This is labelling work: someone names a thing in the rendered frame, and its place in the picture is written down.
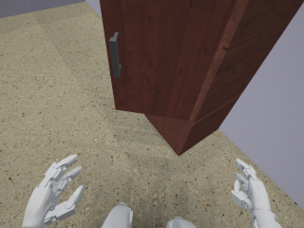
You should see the handle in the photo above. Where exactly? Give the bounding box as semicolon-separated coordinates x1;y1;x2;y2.
109;31;122;79

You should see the cupboard door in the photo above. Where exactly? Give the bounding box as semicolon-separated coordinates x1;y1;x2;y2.
99;0;237;121

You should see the left robot thigh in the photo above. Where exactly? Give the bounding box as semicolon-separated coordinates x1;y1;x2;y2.
101;205;133;228

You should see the robot right hand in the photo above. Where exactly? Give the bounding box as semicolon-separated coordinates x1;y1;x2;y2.
231;159;272;214

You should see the robot left hand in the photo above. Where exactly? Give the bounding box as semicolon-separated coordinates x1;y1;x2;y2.
22;154;85;228

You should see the left robot shin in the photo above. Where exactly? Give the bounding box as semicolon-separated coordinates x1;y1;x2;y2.
118;202;127;207

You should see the right robot forearm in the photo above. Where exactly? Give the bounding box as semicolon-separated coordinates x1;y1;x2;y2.
251;209;282;228

